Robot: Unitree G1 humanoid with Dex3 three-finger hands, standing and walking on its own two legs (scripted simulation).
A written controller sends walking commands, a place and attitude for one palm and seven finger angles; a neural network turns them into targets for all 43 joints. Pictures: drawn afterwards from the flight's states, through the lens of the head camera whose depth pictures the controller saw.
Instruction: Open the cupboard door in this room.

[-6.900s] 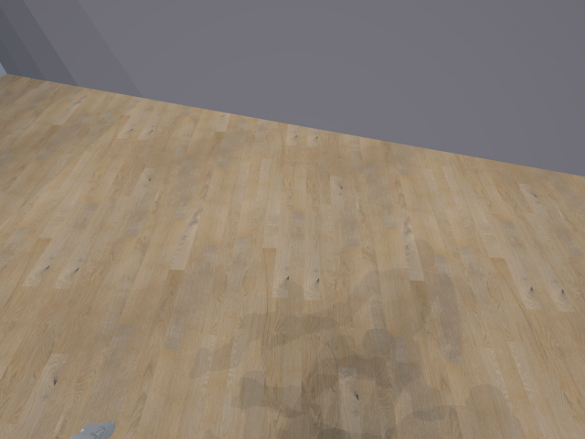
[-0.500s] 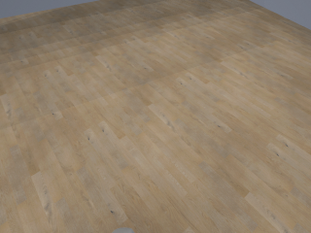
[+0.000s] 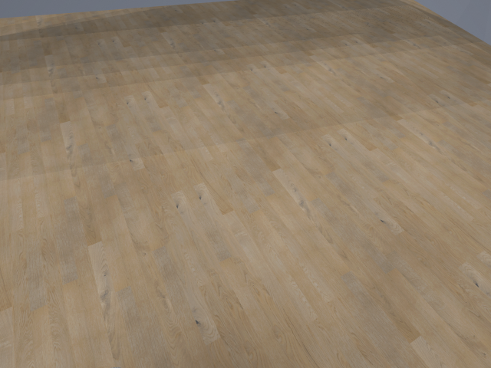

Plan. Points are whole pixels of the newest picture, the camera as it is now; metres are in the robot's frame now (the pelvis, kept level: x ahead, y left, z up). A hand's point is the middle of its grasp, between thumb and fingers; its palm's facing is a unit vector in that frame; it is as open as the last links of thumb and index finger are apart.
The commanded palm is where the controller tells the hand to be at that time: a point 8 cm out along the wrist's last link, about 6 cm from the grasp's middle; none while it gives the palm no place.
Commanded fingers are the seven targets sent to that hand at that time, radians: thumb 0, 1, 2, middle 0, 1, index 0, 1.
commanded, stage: turn or walk to find it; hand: left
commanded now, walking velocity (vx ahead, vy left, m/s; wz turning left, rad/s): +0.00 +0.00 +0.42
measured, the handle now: out of the picture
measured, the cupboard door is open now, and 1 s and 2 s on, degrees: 0 0 0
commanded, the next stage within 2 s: none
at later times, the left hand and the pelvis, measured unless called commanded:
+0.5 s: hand out of the picture -0.04 +0.17 -0.17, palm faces +0.28 -0.93 -0.25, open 7.3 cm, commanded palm none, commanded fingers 0.00 0.90 0.90 -0.20 -0.30 -0.20 -0.30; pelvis -0.04 -0.03 +0.00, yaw +15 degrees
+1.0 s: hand out of the picture -0.07 +0.23 -0.16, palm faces +0.44 -0.86 -0.25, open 7.4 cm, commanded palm none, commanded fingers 0.00 0.90 0.90 -0.20 -0.30 -0.20 -0.30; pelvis -0.07 +0.00 +0.00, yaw +26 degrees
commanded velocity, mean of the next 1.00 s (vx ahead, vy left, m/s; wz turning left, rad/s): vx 0.00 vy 0.00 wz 0.42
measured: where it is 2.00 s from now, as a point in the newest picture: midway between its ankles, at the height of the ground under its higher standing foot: outside the picture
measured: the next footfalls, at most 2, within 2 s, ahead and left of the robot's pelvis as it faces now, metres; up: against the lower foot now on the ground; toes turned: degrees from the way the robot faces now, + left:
right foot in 0.10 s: +0.04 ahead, -0.13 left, +0.00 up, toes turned +0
left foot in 0.58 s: -0.05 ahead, +0.11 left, +0.00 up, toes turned +21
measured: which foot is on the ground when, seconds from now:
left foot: down 0.00-0.10, up 0.12-0.56, down 0.58-1.00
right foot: up 0.00-0.08, down 0.10-0.58, up 0.60-1.00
